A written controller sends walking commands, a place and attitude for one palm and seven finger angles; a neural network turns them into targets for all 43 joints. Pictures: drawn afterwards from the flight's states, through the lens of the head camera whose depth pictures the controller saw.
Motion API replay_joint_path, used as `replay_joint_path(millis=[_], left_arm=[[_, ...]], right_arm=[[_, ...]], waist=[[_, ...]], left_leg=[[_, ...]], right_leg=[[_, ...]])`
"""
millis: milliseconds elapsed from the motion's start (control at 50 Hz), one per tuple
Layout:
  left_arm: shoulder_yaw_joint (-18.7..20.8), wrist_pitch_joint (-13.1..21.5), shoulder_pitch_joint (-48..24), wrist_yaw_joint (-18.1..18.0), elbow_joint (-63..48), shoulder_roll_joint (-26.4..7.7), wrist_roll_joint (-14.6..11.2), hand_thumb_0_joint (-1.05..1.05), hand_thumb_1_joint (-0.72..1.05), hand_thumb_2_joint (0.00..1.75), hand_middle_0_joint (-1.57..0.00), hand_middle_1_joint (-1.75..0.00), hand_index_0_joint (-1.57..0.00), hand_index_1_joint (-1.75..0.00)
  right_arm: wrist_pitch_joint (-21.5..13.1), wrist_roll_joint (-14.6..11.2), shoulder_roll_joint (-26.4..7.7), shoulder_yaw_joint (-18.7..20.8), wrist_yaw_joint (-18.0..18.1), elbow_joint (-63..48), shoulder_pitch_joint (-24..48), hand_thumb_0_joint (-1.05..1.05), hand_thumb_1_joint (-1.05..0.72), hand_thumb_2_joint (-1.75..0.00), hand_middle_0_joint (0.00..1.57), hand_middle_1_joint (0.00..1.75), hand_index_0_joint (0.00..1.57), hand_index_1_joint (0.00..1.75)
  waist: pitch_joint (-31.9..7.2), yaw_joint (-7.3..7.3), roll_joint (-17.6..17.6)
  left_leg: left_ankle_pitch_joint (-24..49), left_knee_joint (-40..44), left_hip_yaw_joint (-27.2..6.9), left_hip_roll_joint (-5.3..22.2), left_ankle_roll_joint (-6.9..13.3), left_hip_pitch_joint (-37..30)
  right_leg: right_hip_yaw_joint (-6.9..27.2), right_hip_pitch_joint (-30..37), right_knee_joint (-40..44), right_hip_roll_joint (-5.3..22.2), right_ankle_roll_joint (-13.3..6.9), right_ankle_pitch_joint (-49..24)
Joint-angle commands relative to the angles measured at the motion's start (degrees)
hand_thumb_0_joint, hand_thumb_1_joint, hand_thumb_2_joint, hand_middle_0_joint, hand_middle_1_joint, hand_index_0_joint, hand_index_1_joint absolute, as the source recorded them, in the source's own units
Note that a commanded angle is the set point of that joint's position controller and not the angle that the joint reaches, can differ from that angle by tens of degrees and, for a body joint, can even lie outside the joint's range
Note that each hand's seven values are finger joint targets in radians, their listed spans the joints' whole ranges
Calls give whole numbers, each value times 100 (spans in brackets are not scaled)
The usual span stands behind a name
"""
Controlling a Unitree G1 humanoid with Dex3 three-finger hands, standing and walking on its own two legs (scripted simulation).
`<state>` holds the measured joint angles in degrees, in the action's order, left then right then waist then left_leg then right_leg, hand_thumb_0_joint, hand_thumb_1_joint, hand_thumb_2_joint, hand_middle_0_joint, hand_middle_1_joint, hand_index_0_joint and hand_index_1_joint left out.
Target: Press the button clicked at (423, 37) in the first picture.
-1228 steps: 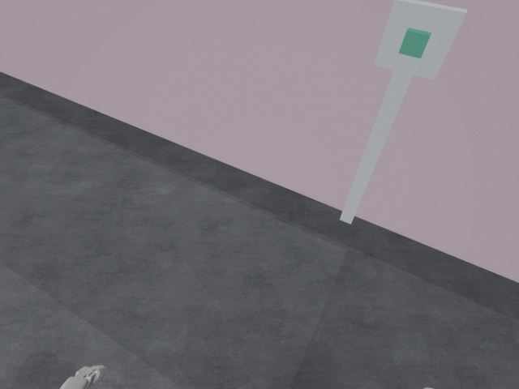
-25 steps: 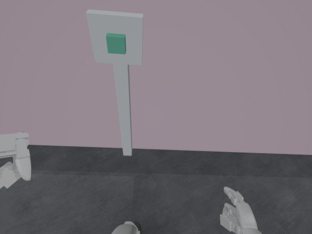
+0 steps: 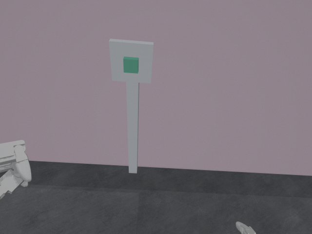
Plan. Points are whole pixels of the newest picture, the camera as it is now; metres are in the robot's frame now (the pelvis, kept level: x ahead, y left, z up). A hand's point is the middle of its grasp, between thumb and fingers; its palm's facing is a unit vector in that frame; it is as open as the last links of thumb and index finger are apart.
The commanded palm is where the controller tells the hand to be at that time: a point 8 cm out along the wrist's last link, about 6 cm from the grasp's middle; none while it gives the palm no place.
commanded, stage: stop stepping back and stand still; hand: left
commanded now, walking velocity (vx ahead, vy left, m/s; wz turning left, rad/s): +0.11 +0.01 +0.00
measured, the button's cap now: (131, 64) +0.75 +0.17 +0.12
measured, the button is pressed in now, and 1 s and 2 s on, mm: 0 0 0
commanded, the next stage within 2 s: let the arm hang, fingers relaxed in 0.30 s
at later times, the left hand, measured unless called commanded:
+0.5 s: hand (36, 197) +0.19 +0.30 +0.03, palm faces +0.28 -0.84 -0.46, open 3.0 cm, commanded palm none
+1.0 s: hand out of the picture -0.05 +0.23 -0.16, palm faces +0.08 -0.96 -0.27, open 5.7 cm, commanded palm none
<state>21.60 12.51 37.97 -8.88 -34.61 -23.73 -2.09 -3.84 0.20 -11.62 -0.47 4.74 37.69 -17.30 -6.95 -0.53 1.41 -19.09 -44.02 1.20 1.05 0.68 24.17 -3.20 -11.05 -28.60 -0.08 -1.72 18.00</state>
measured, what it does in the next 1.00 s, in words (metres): steps on the spot: left foot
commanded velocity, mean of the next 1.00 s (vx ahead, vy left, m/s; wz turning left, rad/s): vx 0.00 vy -0.01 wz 0.00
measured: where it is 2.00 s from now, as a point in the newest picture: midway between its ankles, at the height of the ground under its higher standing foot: outside the picture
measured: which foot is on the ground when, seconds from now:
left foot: up 0.00-0.02, down 0.04-1.00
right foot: down 0.00-1.00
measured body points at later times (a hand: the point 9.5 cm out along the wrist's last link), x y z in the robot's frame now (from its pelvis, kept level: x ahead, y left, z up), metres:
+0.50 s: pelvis -0.01 +0.03 -0.01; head +0.00 +0.02 +0.44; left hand +0.17 +0.34 +0.06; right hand +0.15 -0.22 -0.12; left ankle +0.01 +0.12 -0.73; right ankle +0.01 -0.10 -0.73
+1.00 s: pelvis -0.04 +0.02 +0.01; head -0.02 +0.02 +0.46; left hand -0.05 +0.28 -0.14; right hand +0.00 -0.22 -0.15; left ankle +0.01 +0.12 -0.73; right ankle -0.02 -0.08 -0.73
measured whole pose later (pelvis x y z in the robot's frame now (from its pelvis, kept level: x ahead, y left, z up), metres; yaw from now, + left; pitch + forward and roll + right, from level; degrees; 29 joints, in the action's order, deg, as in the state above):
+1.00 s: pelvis -0.04 +0.02 +0.01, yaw +5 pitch -2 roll -1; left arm 0.3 -0.7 15.3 -0.8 62.4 -13.8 0.6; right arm 1.5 0.9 -12.4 0.7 1.0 60.6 -14.6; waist 3.5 0.1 -1.8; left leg -8.6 -24.4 -2.1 -2.3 2.0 14.0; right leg 0.3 -9.9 -22.9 -2.8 -1.8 11.4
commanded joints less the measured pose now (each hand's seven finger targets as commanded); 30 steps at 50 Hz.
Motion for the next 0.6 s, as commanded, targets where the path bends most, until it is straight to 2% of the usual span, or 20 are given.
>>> replay_joint_path(millis=[0, 40, 60, 80, 120, 180, 200, 240, 260, 300, 360, 380, 400, 420, 440, 480, 500, 540, 560, 580], left_arm=[[62, 78, -1375, -149, -36, -361, 75, 0, 90, 90, -130, -150, -130, -150], [1, 219, -1745, -158, -700, -415, 140, 0, 90, 90, -130, -150, -130, -150], [92, 274, -1768, -136, -829, -532, 156, 0, 90, 90, -130, -150, -130, -150], [168, 296, -1736, -104, -1033, -678, 174, 0, 90, 90, -130, -150, -130, -150], [417, 329, -1397, -126, -1650, -909, 169, 0, 90, 90, -130, -150, -130, -150], [516, 266, -208, -139, -1573, -799, 165, 0, 90, 90, -130, -150, -130, -150], [599, 290, -8, -130, -1480, -799, 158, 0, 90, 90, -130, -150, -130, -150], [712, 316, 30, -102, -1181, -836, 71, 0, 90, 90, -130, -150, -130, -150], [790, 313, -160, -120, -1033, -872, 31, 0, 90, 90, -130, -150, -130, -150], [660, 250, -225, -140, -569, -646, -5, 0, 90, 90, -130, -150, -130, -150], [600, 243, -305, -143, -285, -562, 5, 0, 90, 90, -130, -150, -130, -150], [-1527, -711, -1186, 745, 3759, 162, 576, 0, 90, 90, -130, -150, -130, -150], [-1460, -1102, -945, 820, 3825, 385, 444, 0, 90, 90, -126, -146, -126, -146], [-1581, -1220, -958, 817, 3831, 604, 426, 0, 90, 90, -123, -142, -123, -142], [-1565, -1255, -1254, 798, 3983, 673, 414, 0, 90, 90, -119, -138, -119, -138], [-1564, -1249, -1807, 779, 4503, 478, 401, 0, 90, 90, -112, -130, -112, -130], [-1576, -1225, -1888, 755, 4888, 452, 389, 0, 90, 90, -108, -126, -108, -126], [-1615, -1209, -1963, 726, 5703, 349, 357, 0, 90, 90, -101, -118, -101, -118], [-1627, -1198, -1876, 735, 6115, 261, 348, 0, 90, 90, -97, -114, -97, -114], [-1635, -1181, -1706, 746, 6506, 123, 354, 0, 90, 90, -93, -110, -93, -110]], right_arm=[[-464, 32, -772, 200, 220, -880, 907, 0, -90, -90, 20, 30, 20, 30], [-561, 6, -890, 184, 210, -1048, 890, 0, -90, -90, 20, 30, 20, 30], [-603, 26, -778, 176, 152, -1044, 902, 0, -90, -90, 20, 30, 20, 30], [-657, 82, -660, 147, 108, -967, 966, 0, -90, -90, 20, 30, 20, 30], [-742, 89, -665, 180, 16, -1024, 1014, 0, -90, -90, 20, 30, 20, 30], [-767, 30, -636, 121, -114, -1109, 1104, 0, -90, -90, 20, 30, 20, 30], [-722, 35, -606, 143, -137, -1151, 1049, 0, -90, -90, 20, 30, 20, 30], [-572, 75, -556, 191, -154, -1189, 1008, 0, -90, -90, 20, 30, 20, 30], [-524, 68, -562, 205, -135, -1079, 923, 0, -90, -90, 20, 30, 20, 30], [-426, 9, -554, 256, -86, -952, 819, 0, -90, -90, 20, 30, 20, 30], [-457, -31, -553, 183, -9, -918, 891, 0, -90, -90, 20, 30, 20, 30], [-633, 32, -1568, 569, -636, 475, 679, 0, -90, -90, 20, 30, 20, 30], [-313, -8, -1301, 538, -577, 252, 583, 0, -90, -90, 20, 30, 20, 30], [-253, 0, -1318, 529, -508, 119, 766, 0, -90, -90, 20, 30, 20, 30], [-193, 62, -1188, 433, -473, 150, 736, 0, -90, -90, 20, 30, 20, 30], [-94, 183, -1292, 347, -408, 125, 495, 0, -90, -90, 20, 30, 20, 30], [-52, 226, -1321, 344, -376, 170, 463, 0, -90, -90, 20, 30, 20, 30], [48, 236, -1314, 329, -342, 264, 608, 0, -90, -90, 20, 30, 20, 30], [102, 194, -1293, 315, -337, 311, 787, 0, -90, -90, 20, 30, 20, 30], [148, 129, -1218, 296, -344, 362, 948, 0, -90, -90, 20, 30, 20, 30]], waist=[[1282, 223, -355], [1149, 215, -1670], [999, 208, -1383], [909, 218, -1280], [577, 70, -1000], [407, -50, -1200], [431, -12, -990], [586, 114, -112], [592, 125, 353], [727, 152, 785], [579, 203, 413], [509, 463, -432], [269, 220, -773], [337, 136, -698], [177, 150, -527], [167, 256, 47], [32, 206, 260], [-85, 51, 51], [-156, -89, -226], [-245, -200, -262]], left_leg=[[-611, 1865, -231, 254, 237, -1027], [-1056, 2973, -2395, 1434, 785, -1131], [-1124, 3277, -2776, 1659, 926, -910], [-1365, 3505, -2831, 1653, 939, -677], [-912, 3249, -2276, 1462, 888, -521], [-769, 2689, -884, 803, 408, 286], [-685, 2337, -598, 503, 245, 427], [-299, 1036, -266, 31, -14, 250], [-226, 387, -175, -59, -78, -60], [-111, -174, -235, -5, -54, -430], [541, 1557, -257, 100, 56, -1011], [2579, 658, -916, 461, 170, -938], [3248, 1230, -1199, 714, 291, -788], [3831, 1489, -1306, 1003, 455, -655], [4018, 1644, -1829, 1231, 718, -552], [5224, 1881, -2413, 1442, 1074, -956], [5726, 1793, -2382, 1474, 1159, -1296], [5823, 1641, -2007, 1313, 1135, -1544], [5254, 1544, -1630, 1061, 944, -1329], [4062, 1365, -1240, 655, 633, -942]], right_leg=[[607, -1723, 446, 760, -324, 1856], [32, -1854, -1210, 24, 144, 877], [122, -1686, -1786, -51, 191, 975], [310, -1524, -2140, 95, 169, 1078], [402, -909, -1758, 146, 164, 818], [86, 545, -127, 82, 161, 79], [308, 658, 353, 180, 64, 88], [1779, -137, 1345, 1047, -423, 934], [2267, -695, 1723, 1469, -630, 1439], [2082, -1258, 1863, 1567, -700, 1595], [1060, -782, 1020, 971, -284, 172], [304, -1427, -747, 957, -150, -1857], [297, -1063, -1011, 480, 76, -1307], [207, -949, -1280, 286, 164, -496], [246, -1056, -1625, 145, 183, 512], [506, -1289, -2266, 16, 182, 1122], [644, -1310, -2245, 40, 160, 1118], [699, -1012, -1665, 71, 154, 694], [702, -405, -946, 115, 152, 112], [887, 336, -210, 203, 113, -1171]])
